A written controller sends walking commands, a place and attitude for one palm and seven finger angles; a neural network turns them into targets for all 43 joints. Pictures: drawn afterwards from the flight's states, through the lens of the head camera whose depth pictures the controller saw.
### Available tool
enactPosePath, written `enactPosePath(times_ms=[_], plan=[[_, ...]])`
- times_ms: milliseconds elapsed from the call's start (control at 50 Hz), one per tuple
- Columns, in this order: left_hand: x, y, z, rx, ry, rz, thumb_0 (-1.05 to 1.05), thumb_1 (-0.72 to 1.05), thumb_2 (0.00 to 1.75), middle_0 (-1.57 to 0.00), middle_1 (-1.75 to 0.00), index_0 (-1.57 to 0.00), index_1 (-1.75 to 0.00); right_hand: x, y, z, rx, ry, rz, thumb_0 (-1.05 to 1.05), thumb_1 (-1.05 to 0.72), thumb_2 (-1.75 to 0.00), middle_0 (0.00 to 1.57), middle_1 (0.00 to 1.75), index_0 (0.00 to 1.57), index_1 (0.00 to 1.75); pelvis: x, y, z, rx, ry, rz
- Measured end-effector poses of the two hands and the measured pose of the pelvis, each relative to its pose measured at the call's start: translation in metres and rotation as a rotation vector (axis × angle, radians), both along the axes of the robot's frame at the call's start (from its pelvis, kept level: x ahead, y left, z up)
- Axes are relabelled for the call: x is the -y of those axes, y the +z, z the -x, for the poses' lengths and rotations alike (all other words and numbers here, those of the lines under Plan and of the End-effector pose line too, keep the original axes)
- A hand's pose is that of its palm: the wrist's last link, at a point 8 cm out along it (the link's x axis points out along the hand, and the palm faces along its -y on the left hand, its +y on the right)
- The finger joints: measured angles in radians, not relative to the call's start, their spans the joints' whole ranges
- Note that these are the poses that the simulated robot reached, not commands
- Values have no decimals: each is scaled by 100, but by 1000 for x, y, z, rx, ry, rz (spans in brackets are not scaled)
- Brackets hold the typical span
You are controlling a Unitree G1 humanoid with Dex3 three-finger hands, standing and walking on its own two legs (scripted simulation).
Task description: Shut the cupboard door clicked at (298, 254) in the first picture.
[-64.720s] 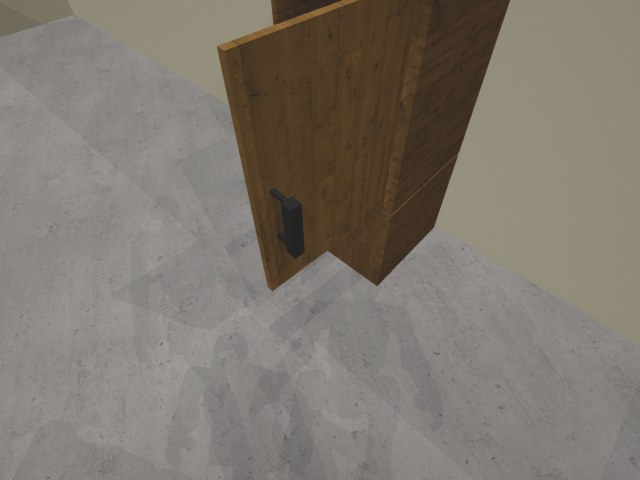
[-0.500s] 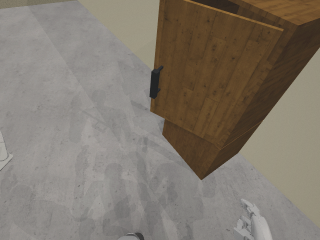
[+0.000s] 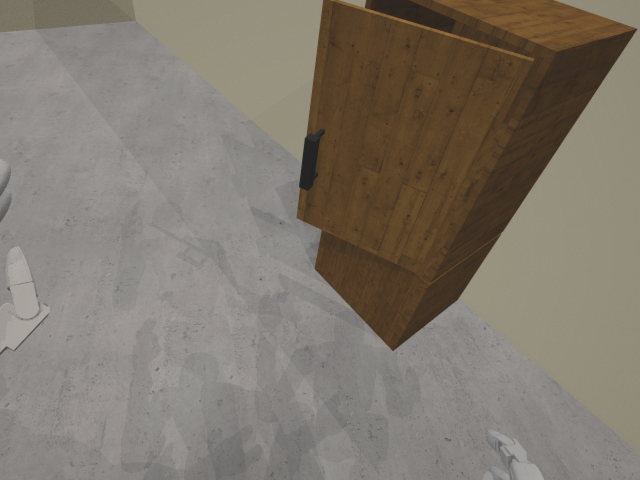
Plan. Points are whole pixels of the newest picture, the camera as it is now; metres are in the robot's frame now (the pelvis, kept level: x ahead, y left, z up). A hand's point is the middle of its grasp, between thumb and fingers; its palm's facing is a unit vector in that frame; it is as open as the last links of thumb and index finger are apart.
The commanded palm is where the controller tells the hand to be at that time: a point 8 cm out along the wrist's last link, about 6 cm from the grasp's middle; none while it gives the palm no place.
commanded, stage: step back with the hand held close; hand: left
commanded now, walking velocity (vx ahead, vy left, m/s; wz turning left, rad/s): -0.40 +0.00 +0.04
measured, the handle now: (313, 159) +0.86 +0.07 -0.08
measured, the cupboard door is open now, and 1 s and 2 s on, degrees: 23 23 23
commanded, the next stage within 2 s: stop stepping back and stand still in 0.10 s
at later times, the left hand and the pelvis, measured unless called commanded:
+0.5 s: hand out of the picture +0.10 +0.30 +0.18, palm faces +0.40 -0.86 -0.31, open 7.4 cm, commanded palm +0.05 +0.33 +0.20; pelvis -0.12 +0.04 -0.01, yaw -4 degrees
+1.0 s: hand out of the picture +0.04 +0.37 +0.19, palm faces +0.44 -0.81 -0.38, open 7.4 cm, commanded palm -0.03 +0.40 +0.20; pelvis -0.18 +0.11 +0.02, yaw -2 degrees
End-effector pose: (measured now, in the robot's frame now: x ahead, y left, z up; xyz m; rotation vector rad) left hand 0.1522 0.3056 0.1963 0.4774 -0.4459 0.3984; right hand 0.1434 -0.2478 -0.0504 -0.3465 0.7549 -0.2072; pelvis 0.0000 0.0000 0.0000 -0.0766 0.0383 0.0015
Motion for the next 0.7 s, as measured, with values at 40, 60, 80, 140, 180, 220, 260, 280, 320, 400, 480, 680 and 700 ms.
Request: enactPosePath(times_ms=[40, 60, 80, 140, 180, 220, 260, 280, 320, 400, 480, 680, 700], plan=[[-10, -6, -4, 1, 2, 21, 1, 89, 89, -22, -30, -21, -30, -4, -4, 16, -24, -28, 0, 1, -90, -90, 21, 30, 20, 30, -5, 1, 17, 10, 0, -3], [-14, -7, -4, -17, 1, 30, 1, 89, 89, -22, -30, -21, -30, -8, -4, 25, -29, -37, -7, 1, -90, -90, 21, 30, 20, 30, -6, 3, 25, 11, -6, 3], [-16, -8, -4, -39, -2, 36, 1, 89, 89, -21, -30, -21, -30, -12, -1, 33, -30, -45, -17, 1, -90, -90, 21, 30, 20, 30, -7, 6, 31, 9, -12, 10], [-12, -3, 8, -91, -48, 44, 2, 89, 89, -21, -30, -21, -30, -24, 8, 57, -16, -61, -50, 1, -90, -90, 21, 30, 20, 30, -11, 16, 45, -5, -41, 32], [-5, 4, 19, -108, -93, 38, 2, 90, 89, -21, -30, -21, -30, -30, 13, 70, -5, -65, -64, 1, -90, -90, 21, 30, 20, 30, -14, 21, 52, -21, -58, 41], [0, 11, 32, -117, -129, 19, 2, 89, 89, -21, -30, -21, -30, -35, 15, 81, 2, -63, -71, 1, -90, -90, 21, 30, 20, 30, -16, 24, 60, -38, -64, 43], [2, 16, 44, -123, -145, -17, 2, 89, 89, -21, -30, -21, -30, -37, 13, 90, 6, -58, -77, 1, -90, -90, 21, 30, 20, 30, -17, 22, 70, -49, -68, 28], [1, 17, 51, -129, -145, -43, 2, 89, 89, -21, -30, -21, -30, -38, 10, 95, 9, -55, -81, 1, -90, -90, 21, 30, 20, 30, -16, 20, 77, -53, -74, 8], [-1, 15, 63, -137, -133, -97, 2, 89, 89, -22, -30, -21, -30, -35, 1, 105, 22, -48, -83, 1, -89, -90, 21, 30, 20, 30, -18, 10, 93, -49, -110, -35], [-15, 7, 81, -139, -90, -49, 1, 89, 89, -22, -30, -21, -30, -31, -11, 136, 7, -95, -82, 1, -90, -90, 21, 30, 20, 30, -28, 5, 109, 25, -106, -7], [-29, -11, 91, -75, -49, 57, 1, 89, 89, -22, -30, -21, -30, -27, -24, 166, -10, -153, -39, 1, -90, -90, 21, 30, 20, 30, -39, -8, 113, 81, -78, -1], [-52, 19, 155, -32, -53, -81, 2, 89, 89, -22, -30, -21, -30, -65, -26, 204, -43, -109, -105, 1, -90, -90, 20, 30, 20, 30, -61, -5, 161, 77, -31, -44], [-57, 22, 164, -29, -34, -94, 2, 89, 89, -22, -30, -21, -30, -71, -24, 206, -61, -100, -105, 1, -90, -90, 20, 30, 20, 30, -64, -1, 160, 67, -37, -50]])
